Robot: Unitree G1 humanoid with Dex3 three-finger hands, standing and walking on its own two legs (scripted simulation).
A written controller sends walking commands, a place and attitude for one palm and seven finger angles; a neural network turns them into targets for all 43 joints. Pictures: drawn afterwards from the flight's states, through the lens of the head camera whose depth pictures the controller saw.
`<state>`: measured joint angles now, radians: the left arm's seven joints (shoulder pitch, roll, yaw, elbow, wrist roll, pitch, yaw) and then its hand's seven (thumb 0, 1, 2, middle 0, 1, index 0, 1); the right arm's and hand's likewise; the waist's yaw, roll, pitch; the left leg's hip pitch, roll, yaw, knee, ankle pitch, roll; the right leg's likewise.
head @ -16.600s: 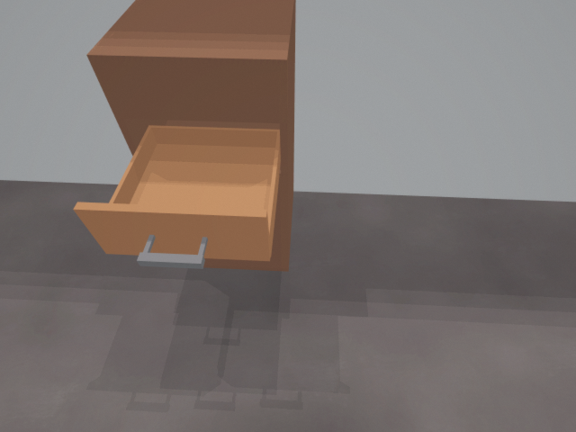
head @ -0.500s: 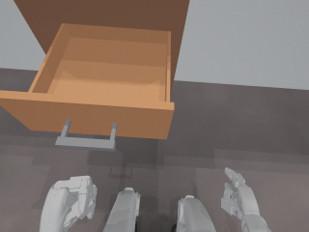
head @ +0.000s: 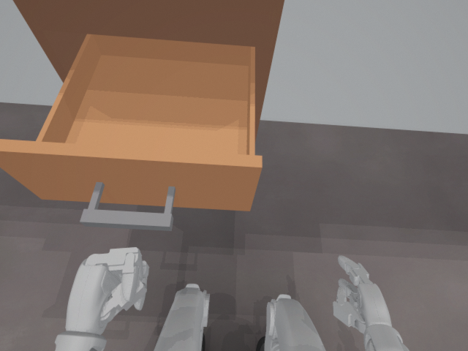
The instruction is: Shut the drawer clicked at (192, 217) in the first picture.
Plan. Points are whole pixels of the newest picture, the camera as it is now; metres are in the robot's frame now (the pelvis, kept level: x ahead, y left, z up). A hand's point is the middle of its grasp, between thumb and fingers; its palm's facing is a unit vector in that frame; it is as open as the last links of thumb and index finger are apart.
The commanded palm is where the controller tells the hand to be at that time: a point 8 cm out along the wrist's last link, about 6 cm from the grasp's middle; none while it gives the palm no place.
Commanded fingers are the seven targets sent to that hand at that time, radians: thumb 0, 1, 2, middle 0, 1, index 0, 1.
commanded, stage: push the drawer shut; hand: left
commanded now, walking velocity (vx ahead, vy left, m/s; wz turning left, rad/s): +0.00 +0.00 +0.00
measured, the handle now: (131, 206) +0.33 +0.19 +0.03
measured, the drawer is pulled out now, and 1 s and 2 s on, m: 0.26 0.19 0.06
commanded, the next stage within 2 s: none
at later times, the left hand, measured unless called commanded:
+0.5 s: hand (149, 251) +0.26 +0.15 +0.03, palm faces -0.01 -1.00 -0.03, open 3.1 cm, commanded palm +0.26 +0.20 +0.04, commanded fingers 0.00 0.90 0.90 -1.40 -1.60 -1.40 -1.60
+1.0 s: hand (155, 214) +0.32 +0.15 +0.03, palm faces -0.02 -1.00 -0.03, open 3.1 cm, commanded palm +0.31 +0.20 +0.04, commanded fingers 0.00 0.90 0.90 -1.40 -1.60 -1.40 -1.60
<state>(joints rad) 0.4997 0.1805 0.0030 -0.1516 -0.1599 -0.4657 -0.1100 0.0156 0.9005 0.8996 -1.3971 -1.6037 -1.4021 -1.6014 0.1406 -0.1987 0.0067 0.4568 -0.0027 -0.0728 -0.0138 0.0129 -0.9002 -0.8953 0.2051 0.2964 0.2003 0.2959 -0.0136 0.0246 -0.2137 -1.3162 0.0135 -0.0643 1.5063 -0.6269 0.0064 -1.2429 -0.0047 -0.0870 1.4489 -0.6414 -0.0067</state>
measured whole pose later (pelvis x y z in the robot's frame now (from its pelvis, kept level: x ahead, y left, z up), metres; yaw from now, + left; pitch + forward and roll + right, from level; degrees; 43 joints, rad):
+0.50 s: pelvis +0.00 +0.00 +0.01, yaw +0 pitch +25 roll -4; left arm 0.29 0.20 0.02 0.00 -0.15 -0.47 -0.06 -0.01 0.86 0.92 -1.40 -1.60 -1.40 -1.60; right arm 0.16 -0.23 0.02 0.49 -0.02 -0.06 -0.01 0.01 -0.90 -0.90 0.21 0.30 0.20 0.30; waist -0.03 0.03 -0.20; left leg -1.30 0.01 -0.06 1.47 -0.61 0.01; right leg -1.23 -0.01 -0.08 1.41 -0.63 -0.01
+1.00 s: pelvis -0.01 +0.00 +0.01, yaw +0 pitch +25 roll -4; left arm -0.03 0.22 0.07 0.26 -0.16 -0.44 -0.08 0.00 0.85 0.92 -1.40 -1.60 -1.40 -1.60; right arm 0.16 -0.24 0.02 0.54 -0.01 -0.02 -0.01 0.01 -0.90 -0.90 0.21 0.30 0.20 0.30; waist -0.05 0.03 -0.19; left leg -1.29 0.01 -0.05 1.44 -0.58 0.01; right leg -1.22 0.00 -0.08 1.39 -0.60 -0.01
